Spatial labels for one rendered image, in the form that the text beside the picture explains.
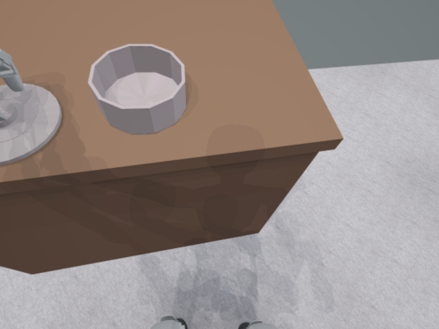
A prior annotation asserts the table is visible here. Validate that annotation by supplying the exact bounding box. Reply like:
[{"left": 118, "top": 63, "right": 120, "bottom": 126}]
[{"left": 0, "top": 0, "right": 344, "bottom": 274}]

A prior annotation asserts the knob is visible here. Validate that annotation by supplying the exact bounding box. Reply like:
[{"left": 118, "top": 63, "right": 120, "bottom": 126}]
[{"left": 0, "top": 101, "right": 19, "bottom": 128}]

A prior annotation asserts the robot left shin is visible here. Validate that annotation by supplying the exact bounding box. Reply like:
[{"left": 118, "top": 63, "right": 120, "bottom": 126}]
[{"left": 161, "top": 315, "right": 179, "bottom": 323}]

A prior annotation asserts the pot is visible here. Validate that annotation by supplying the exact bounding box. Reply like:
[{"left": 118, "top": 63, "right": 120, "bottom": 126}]
[{"left": 88, "top": 44, "right": 187, "bottom": 135}]

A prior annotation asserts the robot left hand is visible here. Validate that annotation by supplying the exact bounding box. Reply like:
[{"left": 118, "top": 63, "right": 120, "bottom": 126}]
[{"left": 0, "top": 49, "right": 24, "bottom": 121}]

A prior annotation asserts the lid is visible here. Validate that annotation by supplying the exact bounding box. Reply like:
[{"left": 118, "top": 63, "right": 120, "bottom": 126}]
[{"left": 0, "top": 84, "right": 62, "bottom": 165}]

